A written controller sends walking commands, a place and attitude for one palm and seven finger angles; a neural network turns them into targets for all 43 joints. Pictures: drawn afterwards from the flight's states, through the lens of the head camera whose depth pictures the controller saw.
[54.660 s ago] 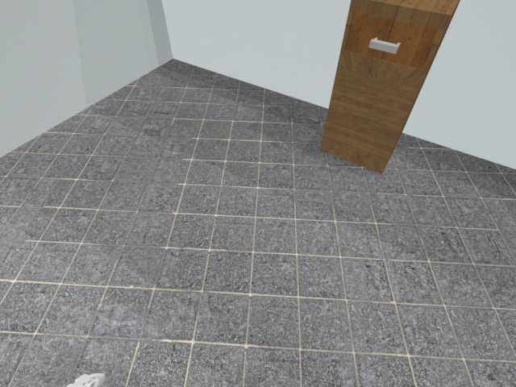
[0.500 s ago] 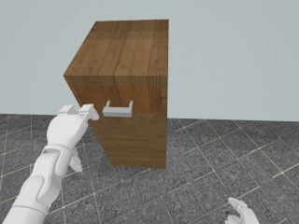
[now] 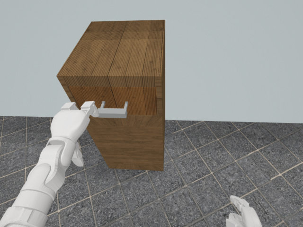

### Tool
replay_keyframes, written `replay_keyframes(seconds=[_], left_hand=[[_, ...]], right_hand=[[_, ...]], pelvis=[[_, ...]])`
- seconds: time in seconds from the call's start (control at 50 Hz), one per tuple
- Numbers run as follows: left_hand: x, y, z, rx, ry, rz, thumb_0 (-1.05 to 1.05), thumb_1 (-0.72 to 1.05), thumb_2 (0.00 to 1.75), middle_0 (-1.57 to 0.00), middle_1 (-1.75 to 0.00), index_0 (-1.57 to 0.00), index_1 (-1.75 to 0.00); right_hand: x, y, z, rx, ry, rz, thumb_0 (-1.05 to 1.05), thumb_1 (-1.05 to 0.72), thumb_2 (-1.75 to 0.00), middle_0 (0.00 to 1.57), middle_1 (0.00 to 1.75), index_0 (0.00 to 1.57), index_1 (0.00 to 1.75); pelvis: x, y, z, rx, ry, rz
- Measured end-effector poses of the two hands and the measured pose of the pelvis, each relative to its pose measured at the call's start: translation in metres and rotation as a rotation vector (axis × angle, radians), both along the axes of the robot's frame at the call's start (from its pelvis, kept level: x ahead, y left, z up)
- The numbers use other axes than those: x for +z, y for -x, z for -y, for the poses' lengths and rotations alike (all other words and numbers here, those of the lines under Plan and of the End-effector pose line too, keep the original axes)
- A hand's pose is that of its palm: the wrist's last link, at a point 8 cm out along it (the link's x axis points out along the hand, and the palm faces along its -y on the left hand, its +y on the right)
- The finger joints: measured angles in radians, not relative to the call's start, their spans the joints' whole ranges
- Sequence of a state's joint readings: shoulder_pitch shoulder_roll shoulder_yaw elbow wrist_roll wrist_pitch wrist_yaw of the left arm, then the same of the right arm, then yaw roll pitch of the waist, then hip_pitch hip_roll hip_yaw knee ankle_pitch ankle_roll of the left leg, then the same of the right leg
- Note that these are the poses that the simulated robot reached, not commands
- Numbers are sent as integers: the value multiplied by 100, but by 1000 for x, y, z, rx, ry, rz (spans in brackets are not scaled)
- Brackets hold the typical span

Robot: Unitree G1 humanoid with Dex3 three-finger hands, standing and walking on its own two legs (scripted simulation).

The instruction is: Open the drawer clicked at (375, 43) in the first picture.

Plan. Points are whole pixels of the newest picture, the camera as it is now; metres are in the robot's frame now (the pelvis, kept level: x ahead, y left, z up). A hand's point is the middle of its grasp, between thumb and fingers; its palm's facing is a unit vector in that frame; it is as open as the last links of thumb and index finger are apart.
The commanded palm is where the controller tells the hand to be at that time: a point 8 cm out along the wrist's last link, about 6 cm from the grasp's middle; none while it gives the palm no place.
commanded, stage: move the hooked fingers above the handle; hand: left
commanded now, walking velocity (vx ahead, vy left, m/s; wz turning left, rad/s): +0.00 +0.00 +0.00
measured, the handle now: (113, 108) +0.54 +0.23 -0.07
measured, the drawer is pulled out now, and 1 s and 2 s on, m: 0.00 0.00 0.00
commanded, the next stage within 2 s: lower the fingers behind the handle in 1.88 s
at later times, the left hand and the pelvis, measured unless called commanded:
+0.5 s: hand (96, 120) +0.40 +0.22 +0.03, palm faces -0.03 -0.05 -1.00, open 13.8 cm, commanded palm +0.38 +0.23 +0.09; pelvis +0.01 +0.01 -0.01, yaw -1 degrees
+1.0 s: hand (106, 112) +0.45 +0.21 +0.01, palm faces -0.05 -0.03 -1.00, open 13.8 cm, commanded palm +0.44 +0.22 +0.06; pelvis +0.00 +0.01 -0.02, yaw -2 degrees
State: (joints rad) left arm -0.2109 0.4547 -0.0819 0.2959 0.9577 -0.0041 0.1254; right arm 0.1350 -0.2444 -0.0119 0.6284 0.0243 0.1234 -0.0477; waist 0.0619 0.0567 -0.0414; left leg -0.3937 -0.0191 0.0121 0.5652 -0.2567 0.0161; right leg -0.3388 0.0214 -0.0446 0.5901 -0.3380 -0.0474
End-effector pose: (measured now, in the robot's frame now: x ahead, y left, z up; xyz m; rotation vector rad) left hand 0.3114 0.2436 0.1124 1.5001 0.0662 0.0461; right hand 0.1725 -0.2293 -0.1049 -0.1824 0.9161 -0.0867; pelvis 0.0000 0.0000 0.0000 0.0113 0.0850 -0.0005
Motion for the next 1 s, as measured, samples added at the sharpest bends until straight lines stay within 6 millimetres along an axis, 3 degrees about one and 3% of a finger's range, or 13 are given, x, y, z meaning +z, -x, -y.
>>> replay_keyframes(seconds=[0.28,0.5,0.8,1.0], left_hand=[[-18,-40,14,-41,-5,-8,-1,-49,30,-32,-120,-32,-120],[-28,-69,17,-29,-18,-20,-1,-49,30,-32,-120,-32,-120],[-44,-93,23,-58,-39,-29,-1,-49,30,-32,-120,-32,-120],[-50,-124,30,-37,-44,-34,0,-49,30,-32,-120,-32,-120]], right_hand=[[-19,41,24,-97,30,-133,1,-90,-90,20,30,20,30],[-27,66,23,-156,22,-199,1,-90,-90,20,30,20,30],[-32,90,22,-180,37,-250,0,-90,-90,20,30,21,30],[-36,126,22,-229,48,-319,0,-90,-90,20,30,21,30]], pelvis=[[-6,-8,-2,-12,0,-62],[-8,-12,-6,-22,2,-95],[-14,-8,-12,-16,10,-135],[-18,-4,-14,-26,15,-181]])
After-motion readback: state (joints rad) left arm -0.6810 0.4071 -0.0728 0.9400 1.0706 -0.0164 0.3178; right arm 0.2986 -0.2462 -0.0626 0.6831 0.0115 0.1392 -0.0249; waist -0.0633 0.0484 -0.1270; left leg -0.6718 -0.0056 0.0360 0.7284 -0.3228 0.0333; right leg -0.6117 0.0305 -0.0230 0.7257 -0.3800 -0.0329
